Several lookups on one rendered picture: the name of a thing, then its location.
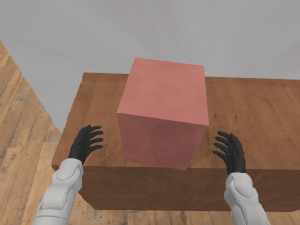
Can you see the pedestal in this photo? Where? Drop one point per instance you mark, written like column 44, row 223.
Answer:
column 263, row 113

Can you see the robot right forearm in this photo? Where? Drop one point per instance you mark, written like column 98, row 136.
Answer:
column 243, row 200

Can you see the carton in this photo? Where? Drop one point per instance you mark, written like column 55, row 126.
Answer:
column 163, row 113

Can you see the robot right hand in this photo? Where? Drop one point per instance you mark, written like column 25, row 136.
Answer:
column 234, row 158

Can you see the robot left hand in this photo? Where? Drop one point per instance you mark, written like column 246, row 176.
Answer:
column 80, row 148

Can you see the robot left forearm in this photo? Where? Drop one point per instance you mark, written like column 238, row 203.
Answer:
column 58, row 200

